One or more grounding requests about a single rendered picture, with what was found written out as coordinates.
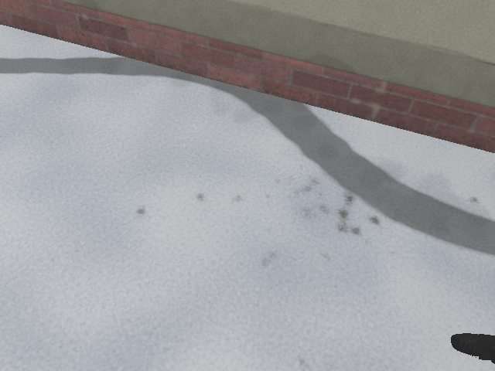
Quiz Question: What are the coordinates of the robot right hand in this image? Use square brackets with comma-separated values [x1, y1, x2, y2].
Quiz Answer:
[451, 333, 495, 364]

